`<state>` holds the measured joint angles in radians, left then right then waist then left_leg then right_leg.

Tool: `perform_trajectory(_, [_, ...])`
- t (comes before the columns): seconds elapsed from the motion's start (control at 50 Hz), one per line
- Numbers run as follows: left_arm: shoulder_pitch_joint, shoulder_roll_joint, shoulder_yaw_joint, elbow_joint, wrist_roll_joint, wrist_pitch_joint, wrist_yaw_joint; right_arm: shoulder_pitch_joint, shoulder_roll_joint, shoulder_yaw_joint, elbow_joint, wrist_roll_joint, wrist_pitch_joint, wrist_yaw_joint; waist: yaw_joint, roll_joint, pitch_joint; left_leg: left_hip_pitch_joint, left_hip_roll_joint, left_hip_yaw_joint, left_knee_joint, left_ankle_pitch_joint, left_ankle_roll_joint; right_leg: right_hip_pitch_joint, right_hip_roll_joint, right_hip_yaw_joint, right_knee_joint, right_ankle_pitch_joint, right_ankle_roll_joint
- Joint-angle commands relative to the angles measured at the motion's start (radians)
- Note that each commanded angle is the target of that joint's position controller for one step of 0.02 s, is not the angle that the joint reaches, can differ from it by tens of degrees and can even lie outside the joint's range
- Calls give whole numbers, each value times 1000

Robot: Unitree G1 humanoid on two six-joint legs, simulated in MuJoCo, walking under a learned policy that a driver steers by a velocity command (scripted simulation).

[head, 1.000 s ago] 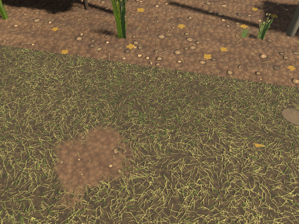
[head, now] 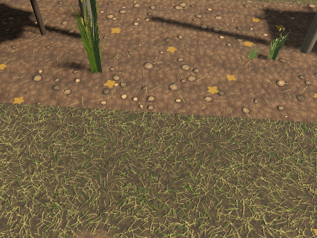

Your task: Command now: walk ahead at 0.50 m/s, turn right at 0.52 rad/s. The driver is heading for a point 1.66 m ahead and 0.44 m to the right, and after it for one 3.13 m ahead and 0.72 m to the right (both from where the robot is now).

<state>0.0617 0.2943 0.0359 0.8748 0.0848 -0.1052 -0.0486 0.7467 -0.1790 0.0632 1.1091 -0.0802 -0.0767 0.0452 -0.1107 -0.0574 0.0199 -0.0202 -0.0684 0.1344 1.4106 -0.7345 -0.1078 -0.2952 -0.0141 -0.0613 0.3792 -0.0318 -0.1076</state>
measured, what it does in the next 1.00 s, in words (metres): walks ahead, turning right: left foot, then right foot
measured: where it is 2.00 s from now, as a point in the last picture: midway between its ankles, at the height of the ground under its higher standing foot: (194, 172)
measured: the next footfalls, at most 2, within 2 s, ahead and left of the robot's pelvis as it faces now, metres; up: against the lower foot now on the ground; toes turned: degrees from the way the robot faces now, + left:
left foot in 0.28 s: +0.40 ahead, +0.15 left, +0.00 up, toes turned -11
right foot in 0.82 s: +0.47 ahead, -0.17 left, +0.00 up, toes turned -34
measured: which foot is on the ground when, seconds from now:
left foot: up 0.00-0.26, down 0.28-0.84, up 0.86-1.00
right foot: down 0.00-0.28, up 0.30-0.80, down 0.82-1.00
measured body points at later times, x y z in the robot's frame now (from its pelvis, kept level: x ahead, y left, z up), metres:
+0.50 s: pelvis +0.30 +0.06 +0.00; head +0.32 +0.06 +0.45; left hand +0.54 +0.24 -0.11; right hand +0.24 -0.18 -0.14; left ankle +0.36 +0.15 -0.75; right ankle +0.32 -0.09 -0.67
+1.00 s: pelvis +0.50 -0.07 -0.01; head +0.50 -0.08 +0.44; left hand +0.68 +0.13 -0.14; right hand +0.46 -0.36 -0.13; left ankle +0.57 +0.04 -0.68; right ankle +0.44 -0.15 -0.75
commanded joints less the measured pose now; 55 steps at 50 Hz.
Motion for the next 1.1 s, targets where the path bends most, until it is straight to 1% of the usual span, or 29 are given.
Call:
perform_trajectory(0.02, [814,197,83,210,-1,21,26,-365,-126,-17,-255,21,-49,81,443,73,-394,-1340,44,-217,648,-90,-162,1479,-403,539,371,899,-430])
perform_trajectory(0.04, [631,173,73,167,-29,14,21,-481,-131,-23,-331,46,-61,69,364,112,-243,-1350,96,-239,456,-44,-84,1166,-389,517,229,545,-360])
perform_trajectory(0.08, [137,0,-10,2,-22,4,-6,-406,-148,-36,-310,-31,-52,-7,74,187,86,-870,241,-277,-133,234,95,125,-333,392,-94,218,-275])
perform_trajectory(0.1, [5,28,-15,-54,-32,-11,-25,-359,-144,-44,-280,-28,-36,-29,-3,79,169,-539,239,-233,-426,322,106,-290,-238,299,-191,199,-271])
perform_trajectory(0.12, [-8,111,6,-55,-26,-25,-43,-333,-98,-36,-284,-17,-12,-24,-56,-14,134,-282,210,-171,-513,443,125,-471,-147,251,-173,185,-253])
perform_trajectory(0.16, [86,168,38,-44,-22,-39,-62,-359,-74,-15,-284,55,5,-3,-17,75,103,-153,154,-123,-674,669,117,-491,-110,282,-186,18,-201])
perform_trajectory(0.2, [174,162,52,-38,-25,-37,-82,-408,-129,-26,-299,38,-2,-16,24,46,79,-121,115,-122,-734,794,120,-390,-80,320,-92,-96,-164])
perform_trajectory(0.26, [154,64,30,-96,-4,-39,-84,-332,-272,-83,-290,8,-52,-36,-52,81,1,89,139,-155,-698,749,214,-378,1,319,183,-156,-60])
perform_trajectory(0.28, [149,-16,11,-131,-5,-42,-82,-162,-349,-107,-254,15,-68,-44,-119,238,-131,304,301,-336,-774,832,343,-438,129,194,477,-249,30])
perform_trajectory(0.3, [325,-107,-4,-150,-19,-47,-62,-89,-379,-92,-263,30,-63,-30,-30,462,-371,470,562,-828,-1004,859,564,-509,203,144,771,-634,75])
perform_trajectory(0.32, [247,-22,15,-125,-23,-33,-40,-110,-325,-87,-242,26,-62,-26,-58,341,-150,289,500,-909,-1090,473,479,-649,128,194,937,-583,76])
perform_trajectory(0.34, [236,-12,12,-104,-20,-27,-9,-254,-266,-76,-266,50,-61,-28,-10,262,-66,123,461,-765,-1136,147,395,-639,53,176,956,-470,56])
perform_trajectory(0.38, [290,-39,0,-70,-3,-11,36,-432,-143,-40,-305,61,-51,-53,70,179,-71,-56,426,-601,-1176,241,338,-476,-45,154,889,-357,67])
perform_trajectory(0.42, [227,-65,-11,-96,5,-2,27,-464,-127,-41,-302,47,-60,-86,93,142,-47,-120,406,-462,-1238,430,320,-383,-91,141,809,-344,85])
perform_trajectory(0.5, [74,-41,-10,-147,-31,-1,-34,-399,-159,-65,-257,14,-73,-106,37,103,-8,-47,364,-196,-1295,671,324,-394,-108,97,588,-123,103])
perform_trajectory(0.66, [72,-12,0,-196,-6,30,-51,-334,-179,-74,-196,-25,-75,-45,75,153,57,-57,411,-19,-1234,840,331,-262,-95,107,580,17,60])
perform_trajectory(0.74, [-85,-14,7,-249,-13,24,-36,-207,-231,-100,-139,29,-43,-54,-26,140,95,156,406,8,-1191,870,321,-300,-40,-15,322,-332,61])
perform_trajectory(0.76, [6,-13,10,-229,-17,18,-30,-244,-249,-106,-153,-18,-33,-56,24,175,75,110,433,6,-1142,1022,311,-191,-35,28,381,-220,51])
perform_trajectory(0.78, [25,22,31,-222,-30,9,-29,-321,-292,-125,-172,31,-30,-54,68,143,63,125,390,49,-1064,1143,311,-142,20,-54,169,-258,45])
perform_trajectory(0.8, [77,30,40,-200,-41,-8,-27,-329,-316,-130,-167,28,-24,-46,100,123,12,29,358,91,-914,1267,285,87,72,-95,87,-65,11])
perform_trajectory(0.82, [257,76,69,-139,-36,-29,-8,-325,-309,-135,-164,-16,-26,-21,176,123,-95,-130,303,107,-683,1248,222,363,87,-57,178,109,-45])
perform_trajectory(0.84, [433,207,105,-90,-19,-30,26,-216,-121,-85,-191,-36,-36,0,157,-165,-354,-513,160,109,-327,461,84,853,-153,270,247,652,-316])
perform_trajectory(0.86, [610,155,87,-54,9,-27,21,-368,-161,-100,-258,30,-53,43,282,-64,-345,-724,32,-72,-119,51,83,872,-333,580,26,571,-402])
perform_trajectory(0.88, [554,148,105,-28,8,-48,34,-600,-148,-104,-336,63,-57,48,299,-6,-51,-899,99,-180,-129,91,123,665,-330,490,1,509,-313])
perform_trajectory(0.92, [367,47,72,-52,-63,-41,26,-547,-221,-133,-320,29,-42,-4,157,1,-58,-692,203,-175,-150,155,122,355,-294,314,5,510,-260])
perform_trajectory(0.94, [307,14,56,-64,-71,-37,16,-514,-147,-115,-310,15,-27,-16,94,16,-9,-592,211,-171,-201,198,124,176,-282,257,-22,520,-235])
perform_trajectory(0.98, [210,-16,37,-100,-36,-24,22,-410,-49,-85,-270,-13,7,3,39,36,-1,-443,191,-177,-305,448,127,-34,-195,160,-50,384,-160])
perform_trajectory(1.04, [242,-30,13,-101,-12,-42,54,-470,-108,-107,-287,-36,16,24,90,14,-8,-546,169,-213,-511,927,122,-50,-136,143,55,74,-120])
perform_trajectory(1.1, [329,-19,1,-77,-8,-35,56,-586,-106,-95,-311,-10,12,9,162,45,21,-467,170,-187,-815,1272,93,-187,-96,135,212,-222,-88])
Velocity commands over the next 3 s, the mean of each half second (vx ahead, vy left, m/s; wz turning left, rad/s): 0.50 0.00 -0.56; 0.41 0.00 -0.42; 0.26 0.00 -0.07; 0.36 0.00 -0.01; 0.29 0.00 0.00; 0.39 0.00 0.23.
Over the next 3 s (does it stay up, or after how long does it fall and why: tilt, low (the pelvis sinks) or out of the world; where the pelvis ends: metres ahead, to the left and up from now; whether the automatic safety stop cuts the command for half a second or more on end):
stays up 1.14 -0.50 -0.17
